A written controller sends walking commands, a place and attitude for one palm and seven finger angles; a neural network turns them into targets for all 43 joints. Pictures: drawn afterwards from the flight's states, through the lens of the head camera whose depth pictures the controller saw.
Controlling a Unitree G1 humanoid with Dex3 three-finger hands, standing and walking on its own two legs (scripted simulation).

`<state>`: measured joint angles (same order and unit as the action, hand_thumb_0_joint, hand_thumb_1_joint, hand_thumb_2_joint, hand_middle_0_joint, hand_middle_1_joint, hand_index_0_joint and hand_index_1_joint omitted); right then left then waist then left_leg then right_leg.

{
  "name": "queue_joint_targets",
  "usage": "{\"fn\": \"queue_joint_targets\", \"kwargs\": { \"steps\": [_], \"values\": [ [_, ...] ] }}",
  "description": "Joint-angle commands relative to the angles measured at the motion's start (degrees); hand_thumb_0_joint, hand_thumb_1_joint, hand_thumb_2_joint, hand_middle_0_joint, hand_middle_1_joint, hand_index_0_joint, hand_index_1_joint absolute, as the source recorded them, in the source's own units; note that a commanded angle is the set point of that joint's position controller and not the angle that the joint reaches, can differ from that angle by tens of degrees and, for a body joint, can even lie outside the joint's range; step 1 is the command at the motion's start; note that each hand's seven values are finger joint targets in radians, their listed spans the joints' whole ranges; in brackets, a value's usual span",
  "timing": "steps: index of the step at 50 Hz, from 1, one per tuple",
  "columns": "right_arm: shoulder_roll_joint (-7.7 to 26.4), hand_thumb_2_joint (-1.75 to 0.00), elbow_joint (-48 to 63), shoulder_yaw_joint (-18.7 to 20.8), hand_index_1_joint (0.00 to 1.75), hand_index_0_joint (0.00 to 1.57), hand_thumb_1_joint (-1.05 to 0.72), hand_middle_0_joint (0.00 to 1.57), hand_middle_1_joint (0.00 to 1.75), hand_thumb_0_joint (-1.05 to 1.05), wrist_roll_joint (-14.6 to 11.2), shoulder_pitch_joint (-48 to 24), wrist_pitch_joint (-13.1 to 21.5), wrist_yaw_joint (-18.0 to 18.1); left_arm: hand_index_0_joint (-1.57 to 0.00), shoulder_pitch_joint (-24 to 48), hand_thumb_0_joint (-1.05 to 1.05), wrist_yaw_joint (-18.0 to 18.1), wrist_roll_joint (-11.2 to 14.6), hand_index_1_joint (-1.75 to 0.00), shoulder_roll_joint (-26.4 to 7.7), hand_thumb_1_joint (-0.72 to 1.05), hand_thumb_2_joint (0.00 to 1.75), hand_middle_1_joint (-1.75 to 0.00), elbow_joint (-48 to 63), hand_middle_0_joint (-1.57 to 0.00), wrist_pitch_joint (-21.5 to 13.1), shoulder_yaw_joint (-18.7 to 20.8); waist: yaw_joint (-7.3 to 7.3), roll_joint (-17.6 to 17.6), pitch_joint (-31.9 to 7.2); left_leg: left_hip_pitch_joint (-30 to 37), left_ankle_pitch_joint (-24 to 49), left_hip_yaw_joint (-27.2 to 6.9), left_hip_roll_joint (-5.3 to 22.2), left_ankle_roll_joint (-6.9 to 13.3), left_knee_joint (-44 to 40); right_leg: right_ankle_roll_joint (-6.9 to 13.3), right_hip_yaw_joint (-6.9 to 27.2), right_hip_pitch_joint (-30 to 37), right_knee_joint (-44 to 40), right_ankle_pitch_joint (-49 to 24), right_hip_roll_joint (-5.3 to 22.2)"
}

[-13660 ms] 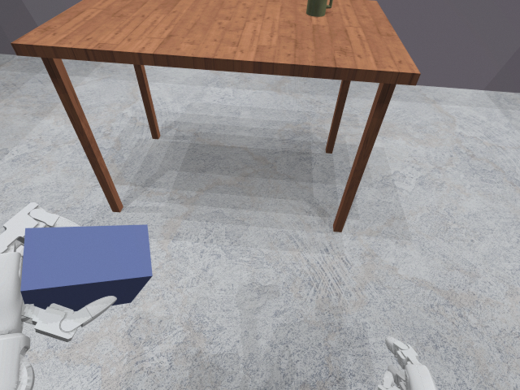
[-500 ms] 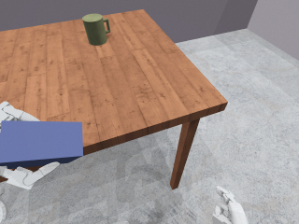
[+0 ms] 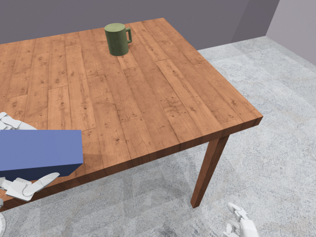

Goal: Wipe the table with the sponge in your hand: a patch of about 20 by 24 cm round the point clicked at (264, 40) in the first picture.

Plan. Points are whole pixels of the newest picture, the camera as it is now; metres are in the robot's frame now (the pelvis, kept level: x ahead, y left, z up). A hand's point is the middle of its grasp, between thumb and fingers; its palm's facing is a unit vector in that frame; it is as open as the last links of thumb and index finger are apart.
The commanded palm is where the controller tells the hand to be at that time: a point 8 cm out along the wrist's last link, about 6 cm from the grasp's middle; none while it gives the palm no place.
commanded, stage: shuffle to correct the standing spot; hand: left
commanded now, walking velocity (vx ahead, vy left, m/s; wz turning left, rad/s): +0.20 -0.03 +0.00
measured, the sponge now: (52, 156) +0.23 +0.22 +0.16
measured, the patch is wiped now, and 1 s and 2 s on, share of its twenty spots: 0.00 0.05 0.05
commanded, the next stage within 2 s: come to a stop and stand still in 0.02 s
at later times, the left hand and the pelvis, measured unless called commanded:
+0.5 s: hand (33, 131) +0.27 +0.26 +0.19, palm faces +0.41 -0.81 -0.42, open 10.5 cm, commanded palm +0.21 +0.30 +0.19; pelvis +0.05 +0.02 +0.01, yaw +1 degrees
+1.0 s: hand (29, 135) +0.26 +0.27 +0.18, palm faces +0.31 -0.85 -0.43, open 10.5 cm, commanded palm +0.19 +0.32 +0.19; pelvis +0.03 +0.05 +0.01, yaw -2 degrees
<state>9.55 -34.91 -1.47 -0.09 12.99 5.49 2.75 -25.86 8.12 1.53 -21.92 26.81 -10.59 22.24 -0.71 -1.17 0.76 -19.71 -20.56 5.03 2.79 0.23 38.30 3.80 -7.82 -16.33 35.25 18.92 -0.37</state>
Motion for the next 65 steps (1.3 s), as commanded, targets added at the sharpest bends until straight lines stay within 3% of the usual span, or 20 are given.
{"fn": "queue_joint_targets", "kwargs": {
  "steps": [1, 3, 5, 11, 15, 17, 19, 23, 27, 35, 36, 37, 38, 40, 42, 46, 47, 51, 53, 65],
  "values": [
    [8.50, -0.90, 7.86, 3.34, 0.30, 0.20, -0.90, 0.20, 0.30, 0.00, -0.33, -5.87, 2.78, -0.21, -1.20, 9.09, 0.00, 1.02, 0.63, -1.60, -7.03, 0.10, 1.30, -1.60, 9.71, -1.20, -2.67, 2.29, -0.21, 10.68, 0.37, -21.20, -3.19, -5.06, 0.22, -1.35, 24.95, 10.17, 33.66, 11.27, -23.07, 4.88, 22.41],
    [7.66, -0.90, 6.50, 2.47, 0.30, 0.20, -0.90, 0.20, 0.30, 0.00, -0.04, -5.94, 2.21, -0.03, -1.20, 8.18, 0.00, 1.56, 0.25, -1.60, -7.73, 0.10, 1.30, -1.60, 9.78, -1.20, -3.76, 2.94, -0.30, 4.09, -1.20, -20.16, -1.55, -4.83, 1.78, -1.51, 24.46, 9.27, 23.54, 12.69, -18.36, -12.42, 20.32],
    [7.20, -0.90, 6.71, 2.17, 0.30, 0.20, -0.90, 0.20, 0.30, 0.00, 0.36, -6.61, 1.65, 0.37, -1.20, 7.71, 0.00, 1.77, -0.06, -1.60, -7.79, 0.10, 1.30, -1.60, 9.60, -1.20, -4.31, 3.19, -0.49, 6.10, -1.98, -15.47, 1.60, -2.20, 2.08, -1.43, 16.62, 6.49, 15.45, 10.55, -16.85, -18.85, 16.94],
    [6.78, -0.90, 8.59, 3.13, 0.30, 0.20, -0.90, 0.20, 0.30, 0.00, 0.59, -6.85, 2.29, 0.95, -1.20, 5.79, 0.00, 2.38, 1.06, -1.60, -8.59, 0.10, 1.30, -1.60, 13.82, -1.20, -4.49, 4.68, -1.67, 5.73, -6.08, 5.10, 13.28, 3.81, -1.97, -0.69, -8.39, 2.07, 9.65, 8.62, -10.96, -22.84, 12.21],
    [9.28, -0.90, 9.26, 4.56, 0.30, 0.20, -0.90, 0.20, 0.30, 0.00, -0.74, -6.09, 1.78, 1.20, -1.20, 5.62, 0.00, 1.82, 1.12, -1.60, -8.38, 0.10, 1.30, -1.60, 14.28, -1.20, -3.95, 4.54, -0.97, -6.27, -10.46, 18.78, 38.73, -9.88, 9.47, 3.57, -11.85, -4.09, 5.38, 0.60, 0.34, -11.48, 3.37],
    [7.65, -0.90, 9.64, 3.36, 0.30, 0.20, -0.90, 0.20, 0.30, 0.00, 0.44, -7.65, 2.29, 0.88, -1.20, 4.84, 0.00, 1.09, 1.17, -1.60, -8.87, 0.10, 1.30, -1.60, 15.83, -1.20, -3.79, 4.53, -0.34, -15.48, -8.84, 15.98, 39.85, -16.51, 13.69, 5.81, -18.80, -4.23, 6.20, -1.97, 6.39, 8.01, 1.72],
    [7.96, -0.90, 9.57, 3.58, 0.30, 0.20, -0.90, 0.20, 0.30, 0.00, 0.45, -5.84, 2.90, 0.52, -1.20, 3.91, 0.00, 1.29, 0.96, -1.60, -8.55, 0.10, 1.30, -1.60, 16.40, -1.20, -3.74, 4.67, -0.13, -9.69, -7.38, 14.83, 37.15, -15.71, 14.84, 6.24, -17.79, -3.61, 7.04, -1.28, 0.72, 6.59, 2.04],
    [8.10, -0.90, 10.67, 2.99, 0.30, 0.20, -0.90, 0.20, 0.30, 0.00, -0.31, -6.14, 3.30, 0.13, -1.20, 0.52, 0.00, 1.08, 1.49, -1.60, -7.82, 0.10, 1.30, -1.60, 16.53, -1.20, -2.54, 5.22, 0.03, -6.51, -10.00, 8.83, 26.40, -5.66, 8.73, 1.17, -13.50, -3.90, 6.26, 8.99, -11.02, -13.75, 2.04],
    [7.07, -0.90, 9.84, 2.73, 0.30, 0.20, -0.90, 0.20, 0.30, 0.00, -0.46, -6.03, 2.46, 0.74, -1.20, 1.07, 0.00, 1.39, 2.44, -1.60, -7.66, 0.10, 1.30, -1.60, 13.71, -1.20, -1.08, 4.40, 0.55, 1.68, -10.13, 9.81, 20.11, -1.80, 2.69, -1.13, -7.26, -1.35, 13.71, 6.09, -13.06, -31.66, 7.66],
    [7.34, -0.90, 9.98, 2.62, 0.30, 0.20, -0.90, 0.20, 0.30, 0.00, -0.51, -7.43, 0.90, 1.64, -1.20, 4.56, 0.00, 1.29, 1.91, -1.60, -7.31, 0.10, 1.30, -1.60, 12.59, -1.20, -0.20, 2.69, 0.03, 1.26, -7.85, 10.75, 20.93, -2.79, 2.78, 0.16, -10.31, -3.10, 10.62, 4.97, -13.84, -22.92, 5.82],
    [10.28, -0.90, 8.35, 6.70, 0.30, 0.20, -0.90, 0.20, 0.30, 0.00, 2.55, -0.82, 4.40, 1.50, -1.20, 58.45, 0.00, 0.00, -5.62, -1.60, -49.98, 0.10, 1.30, -1.60, 17.92, -1.20, -5.43, 34.54, -3.06, 12.81, 6.54, 2.87, 18.60, 1.87, 1.91, 0.40, -1.82, -6.94, 16.29, -6.99, -22.75, -38.68, 7.58],
    [8.09, -0.90, 5.16, 4.80, 0.30, 0.20, -0.90, 0.20, 0.30, 0.00, -1.39, -6.53, 2.28, 1.14, -1.20, 41.31, 0.00, -0.96, -1.05, -1.60, -30.28, 0.10, 1.30, -1.60, -4.33, -1.20, -1.98, 18.43, -1.21, -1.05, 2.25, 8.34, 19.20, -0.78, -0.05, 0.23, -6.62, 0.98, 14.70, -4.30, -15.55, -32.54, 11.33],
    [9.50, -0.90, 7.68, 5.66, 0.30, 0.20, -0.90, 0.20, 0.30, 0.00, -1.00, -6.58, 2.78, -0.10, -1.20, 32.21, 0.00, -2.23, 0.08, -1.60, -16.05, 0.10, 1.30, -1.60, -4.35, -1.20, -2.10, 8.26, -0.98, -5.66, -4.52, 15.46, 19.38, -0.87, 1.71, 0.23, -9.15, -0.31, 16.00, -0.97, -11.20, -32.66, 8.74],
    [10.35, -0.90, 10.43, 6.29, 0.30, 0.20, -0.90, 0.20, 0.30, 0.00, -1.97, -5.29, 3.18, -1.78, -1.20, 16.38, 0.00, -3.11, 1.23, -1.60, -9.34, 0.10, 1.30, -1.60, -0.84, -1.20, -2.16, 3.93, -1.52, -5.70, -10.92, 19.01, 23.00, -0.01, 2.36, 2.30, -9.55, -5.41, 12.71, 2.60, -8.28, -30.14, 6.00],
    [8.70, -0.90, 12.29, 5.53, 0.30, 0.20, -0.90, 0.20, 0.30, 0.00, -2.64, -6.42, 3.06, -3.87, -1.20, 2.23, 0.00, -3.32, 1.96, -1.60, -3.77, 0.10, 1.30, -1.60, 5.26, -1.20, -1.59, -0.16, -2.27, -3.38, -14.89, 19.59, 25.93, -1.45, 3.90, 3.48, -9.99, -6.19, 9.07, 5.00, -5.35, -25.19, 4.01],
    [9.43, -0.90, 14.99, 5.17, 0.30, 0.20, -0.90, 0.20, 0.30, 0.00, -1.63, -7.70, 2.86, -2.85, -1.20, -2.40, 0.00, -2.00, 1.39, -1.60, -11.29, 0.10, 1.30, -1.60, 12.34, -1.20, -1.35, 7.57, -1.51, 9.01, -5.95, 8.84, 7.96, -1.43, 2.00, 1.31, -9.37, -3.08, 11.68, 2.76, -15.85, -9.56, 5.53],
    [9.27, -0.90, 14.46, 4.81, 0.30, 0.20, -0.90, 0.20, 0.30, 0.00, -1.63, -7.79, 2.59, -2.07, -1.20, -2.91, 0.00, -1.12, 1.43, -1.60, -14.98, 0.10, 1.30, -1.60, 13.18, -1.20, -1.65, 10.80, -1.49, 8.37, -6.10, 10.46, 7.71, -1.19, 1.36, 0.98, -9.78, -1.80, 11.94, 0.78, -16.11, -6.86, 6.06],
    [9.32, -0.90, 13.46, 4.68, 0.30, 0.20, -0.90, 0.20, 0.30, 0.00, -0.94, -6.60, 3.31, -0.09, -1.20, 2.20, 0.00, -0.48, 1.83, -1.60, -9.85, 0.10, 1.30, -1.60, 9.39, -1.20, -3.03, 7.95, -0.20, -4.01, -2.61, 10.50, 3.55, -3.22, 2.84, 1.51, -15.50, -1.76, 10.67, -1.59, -15.17, -2.15, 3.65],
    [9.78, -0.90, 12.49, 4.46, 0.30, 0.20, -0.90, 0.20, 0.30, 0.00, -0.79, -6.22, 3.63, 0.35, -1.20, 4.35, 0.00, -0.33, 1.12, -1.60, -9.25, 0.10, 1.30, -1.60, 6.95, -1.20, -3.02, 7.27, -0.27, -5.63, -2.26, 9.53, -0.52, -5.48, 4.76, 1.98, -19.43, -2.44, 7.61, -0.10, -13.34, -1.41, 2.07],
    [8.52, -0.90, 10.70, 3.18, 0.30, 0.20, -0.90, 0.20, 0.30, 0.00, -0.80, -7.10, 5.23, -0.77, -1.20, 8.93, 0.00, -0.73, -0.14, -1.60, -7.05, 0.10, 1.30, -1.60, 8.81, -1.20, -2.18, 2.91, -0.43, -1.97, -2.74, 9.91, -1.46, -5.52, 3.92, 1.68, -20.46, -2.77, 7.40, 2.19, -16.32, -4.01, 1.72]
  ]
}}
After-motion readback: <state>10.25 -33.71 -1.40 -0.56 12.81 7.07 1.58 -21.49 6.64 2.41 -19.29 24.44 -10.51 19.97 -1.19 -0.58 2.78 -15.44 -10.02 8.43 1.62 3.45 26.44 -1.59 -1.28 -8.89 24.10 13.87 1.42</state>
